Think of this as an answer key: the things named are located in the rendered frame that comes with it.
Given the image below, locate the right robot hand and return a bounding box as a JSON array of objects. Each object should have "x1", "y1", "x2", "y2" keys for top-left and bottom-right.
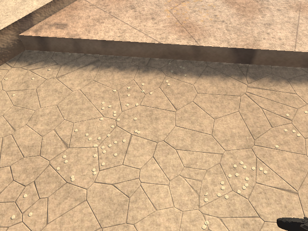
[{"x1": 276, "y1": 217, "x2": 308, "y2": 231}]

